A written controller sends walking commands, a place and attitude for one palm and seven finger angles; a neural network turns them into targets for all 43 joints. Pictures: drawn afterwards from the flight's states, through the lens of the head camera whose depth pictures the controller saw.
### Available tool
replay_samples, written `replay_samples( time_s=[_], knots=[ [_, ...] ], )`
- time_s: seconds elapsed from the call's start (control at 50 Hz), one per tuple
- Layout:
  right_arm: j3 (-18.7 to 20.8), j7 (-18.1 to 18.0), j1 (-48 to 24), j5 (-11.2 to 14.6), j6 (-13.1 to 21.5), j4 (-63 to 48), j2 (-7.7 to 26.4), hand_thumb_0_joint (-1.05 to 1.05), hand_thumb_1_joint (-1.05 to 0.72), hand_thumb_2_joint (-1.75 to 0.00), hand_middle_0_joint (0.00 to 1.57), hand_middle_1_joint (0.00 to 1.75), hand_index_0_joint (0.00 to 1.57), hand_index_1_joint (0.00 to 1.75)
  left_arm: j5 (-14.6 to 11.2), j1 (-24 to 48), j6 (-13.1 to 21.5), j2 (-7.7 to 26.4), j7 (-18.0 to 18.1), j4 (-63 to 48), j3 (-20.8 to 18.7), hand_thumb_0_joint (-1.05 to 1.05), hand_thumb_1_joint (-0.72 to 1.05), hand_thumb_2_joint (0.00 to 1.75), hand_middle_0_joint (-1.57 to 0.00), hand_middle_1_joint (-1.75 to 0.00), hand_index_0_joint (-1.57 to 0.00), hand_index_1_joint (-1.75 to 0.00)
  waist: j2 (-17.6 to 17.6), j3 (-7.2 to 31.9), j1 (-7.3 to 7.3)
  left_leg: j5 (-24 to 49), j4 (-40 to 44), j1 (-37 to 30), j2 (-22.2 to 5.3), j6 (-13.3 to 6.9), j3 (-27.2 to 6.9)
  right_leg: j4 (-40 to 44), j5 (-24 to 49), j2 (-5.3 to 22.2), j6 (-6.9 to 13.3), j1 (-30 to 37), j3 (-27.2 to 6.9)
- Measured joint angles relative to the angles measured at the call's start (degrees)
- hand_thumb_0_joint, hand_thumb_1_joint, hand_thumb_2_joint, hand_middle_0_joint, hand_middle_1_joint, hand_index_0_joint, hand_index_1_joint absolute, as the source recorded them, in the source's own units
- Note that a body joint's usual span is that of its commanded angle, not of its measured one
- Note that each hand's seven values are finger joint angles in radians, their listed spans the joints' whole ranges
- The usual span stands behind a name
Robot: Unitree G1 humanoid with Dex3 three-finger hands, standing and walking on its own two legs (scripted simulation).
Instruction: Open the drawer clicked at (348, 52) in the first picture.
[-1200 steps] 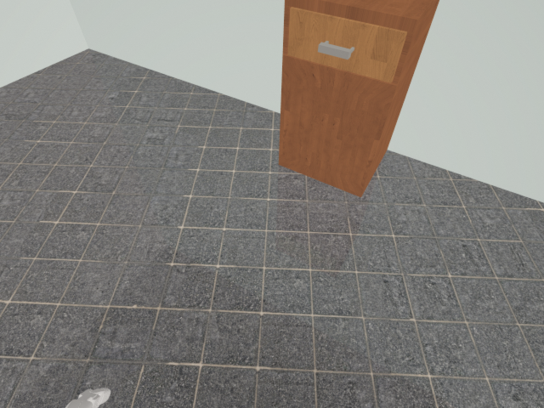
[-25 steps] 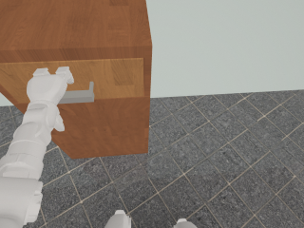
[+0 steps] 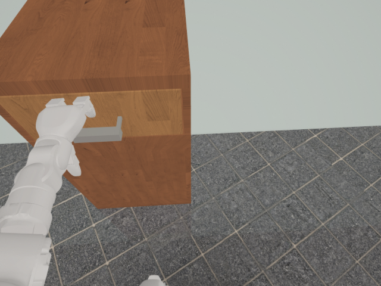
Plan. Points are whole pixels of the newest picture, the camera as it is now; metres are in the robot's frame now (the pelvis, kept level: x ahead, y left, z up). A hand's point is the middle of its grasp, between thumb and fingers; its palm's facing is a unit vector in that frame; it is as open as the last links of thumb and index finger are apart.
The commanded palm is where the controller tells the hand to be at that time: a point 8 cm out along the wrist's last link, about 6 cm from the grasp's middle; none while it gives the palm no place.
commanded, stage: re-aim the fingers above the handle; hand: left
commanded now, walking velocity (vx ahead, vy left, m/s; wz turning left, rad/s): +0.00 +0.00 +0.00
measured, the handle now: (98, 127) +0.50 +0.25 -0.02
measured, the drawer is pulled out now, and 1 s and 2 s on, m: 0.00 0.00 0.00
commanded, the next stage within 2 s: lower the fingers behind the handle in 1.94 s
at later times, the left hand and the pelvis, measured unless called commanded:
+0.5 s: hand (70, 133) +0.44 +0.28 +0.04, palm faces -0.09 -0.03 -1.00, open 13.8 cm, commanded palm +0.43 +0.28 +0.10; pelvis +0.00 +0.01 +0.00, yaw -1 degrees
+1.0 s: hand (84, 132) +0.45 +0.25 +0.04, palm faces -0.07 -0.05 -1.00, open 13.8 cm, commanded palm +0.43 +0.25 +0.10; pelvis -0.01 +0.02 +0.00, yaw -1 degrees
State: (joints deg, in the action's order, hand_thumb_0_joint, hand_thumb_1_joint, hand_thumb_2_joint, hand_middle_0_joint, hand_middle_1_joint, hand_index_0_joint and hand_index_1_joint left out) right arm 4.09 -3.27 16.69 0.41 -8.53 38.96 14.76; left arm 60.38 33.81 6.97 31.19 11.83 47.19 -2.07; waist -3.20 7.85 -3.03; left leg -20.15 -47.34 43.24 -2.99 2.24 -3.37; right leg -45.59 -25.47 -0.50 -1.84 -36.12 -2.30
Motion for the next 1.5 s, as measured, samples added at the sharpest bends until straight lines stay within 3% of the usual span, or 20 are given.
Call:
replay_samples(
  time_s=[0.2, 0.44, 0.68, 0.9, 0.98, 1.06, 1.16, 1.24, 1.38, 1.5],
  knots=[
    [-0.1, -0.25, -0.04, 0.09, -0.19, 0.84, 0.12, 0.0, -0.91, -0.9, 0.21, 0.3, 0.2, 0.3, -0.61, 2.05, -1.56, 0.45, -0.51, 1.16, 0.58, 0.0, -0.49, 0.3, -0.32, -1.2, -0.32, -1.2, 0.04, -0.23, -0.53, 0.08, -0.23, 0.56, -0.1, 0.08, -0.19, -0.24, 0.07, -0.15, 0.1, -0.54, 0.15],
    [-0.43, -0.27, 1.51, 0.15, -0.28, 0.64, -0.2, 0.0, -0.91, -0.9, 0.21, 0.3, 0.2, 0.3, -0.2, 3.36, 0.15, 2.82, -1.54, 3.67, -1.64, 0.0, -0.49, 0.3, -0.32, -1.2, -0.32, -1.2, 0.13, -0.17, -1.48, 0.02, -0.92, 2.16, -0.32, -0.25, 0.57, -0.57, 0.46, -0.3, -0.34, -2.29, -0.69],
    [-0.22, -0.18, 2.28, -0.09, 0.28, 1.43, -0.59, 0.0, -0.91, -0.9, 0.21, 0.3, 0.2, 0.3, -0.07, 4.54, 0.9, 2.29, -0.71, 2.87, -0.37, 0.0, -0.49, 0.3, -0.32, -1.2, -0.32, -1.2, 0.55, -0.37, -1.6, -0.22, -2.31, 4.11, 0.07, -0.83, 0.41, -0.94, 0.56, 0.01, -0.84, -3.62, -0.56],
    [-0.65, 0.51, 2.03, -0.19, 0.27, 0.66, -1.17, 0.0, -0.91, -0.9, 0.21, 0.3, 0.2, 0.3, 0.05, 5.06, -2.31, 1.67, -0.81, 3.19, 0.4, 0.0, -0.49, 0.3, -0.32, -1.2, -0.32, -1.2, 0.34, -0.2, -1.74, -0.06, -1.81, 3.59, 0.0, -1.14, 0.96, -0.09, 1.1, 0.02, -0.97, -3.14, -1.09],
    [-0.27, 0.76, 2.56, -0.22, 0.63, 0.92, -1.47, 0.0, -0.91, -0.9, 0.21, 0.3, 0.2, 0.3, -1.22, 4.3, -3.01, -1.15, -0.95, 0.67, 3.7, 0.0, -0.49, 0.3, -0.31, -1.2, -0.32, -1.2, 0.22, -0.29, -0.93, 0.18, -0.98, 2.19, 0.31, -1.16, 0.74, 0.78, 1.2, 0.33, -0.86, -1.58, -0.78],
    [-0.96, 0.75, 1.65, -0.27, 0.66, 1.18, -1.55, 0.0, -0.91, -0.9, 0.21, 0.3, 0.2, 0.3, 0.3, 4.68, -2.8, -3.27, 0.81, 1.35, 3.82, 0.0, -0.49, 0.3, -0.32, -1.2, -0.32, -1.2, 0.38, -0.12, -1.34, 0.32, -0.67, 1.78, 0.41, -1.03, 0.67, 0.67, 1.09, 0.42, -0.73, -1.33, -0.69],
    [-1.35, 0.85, 0.45, -0.32, 0.49, 0.69, -1.43, 0.0, -0.91, -0.9, 0.21, 0.3, 0.2, 0.3, 0.91, 5.07, -4.85, -2.78, 2.78, 2.99, 1.73, 0.0, -0.49, 0.3, -0.32, -1.2, -0.32, -1.2, 0.11, -0.03, -1.97, 0.39, -0.47, 1.72, 0.08, -0.75, 1.05, 0.17, 1.03, 0.16, -0.77, -1.83, -1.12],
    [-1.1, 0.68, 0.77, -0.03, 0.34, 0.4, -1.06, 0.0, -0.91, -0.9, 0.21, 0.3, 0.2, 0.3, 0.32, 4.97, -6.72, -1.58, 1.41, 4.26, 1.81, 0.0, -0.49, 0.3, -0.32, -1.2, -0.32, -1.2, -0.32, -0.1, -1.6, 0.57, 0.28, 0.89, -0.07, -0.51, 1.09, 0.51, 1.05, 0.04, -0.6, -1.23, -1.14],
    [-0.28, -0.22, 2.01, 0.08, 0.59, 0.86, -0.42, 0.0, -0.91, -0.9, 0.21, 0.3, 0.2, 0.3, -0.99, 2.93, -3.33, -1.66, -1.69, 1.69, 3.39, 0.0, -0.49, 0.3, -0.32, -1.2, -0.32, -1.2, -0.18, -0.25, -0.53, 0.78, 1.45, -0.79, -0.01, -0.11, 0.45, 1.3, 0.87, 0.07, -0.11, 0.53, -0.43],
    [0.04, -0.16, 1.14, 0.05, 0.75, 1.11, 0.11, 0.0, -0.91, -0.9, 0.21, 0.3, 0.2, 0.3, 0.38, 3.13, -1.59, -2.57, 1.27, 1.34, 2.94, 0.0, -0.49, 0.3, -0.32, -1.2, -0.32, -1.2, 0.11, -0.15, -0.87, 0.42, 0.53, 0.25, -0.06, 0.25, -0.01, 0.0, 0.19, -0.08, 0.25, -0.54, 0.0]
  ],
)
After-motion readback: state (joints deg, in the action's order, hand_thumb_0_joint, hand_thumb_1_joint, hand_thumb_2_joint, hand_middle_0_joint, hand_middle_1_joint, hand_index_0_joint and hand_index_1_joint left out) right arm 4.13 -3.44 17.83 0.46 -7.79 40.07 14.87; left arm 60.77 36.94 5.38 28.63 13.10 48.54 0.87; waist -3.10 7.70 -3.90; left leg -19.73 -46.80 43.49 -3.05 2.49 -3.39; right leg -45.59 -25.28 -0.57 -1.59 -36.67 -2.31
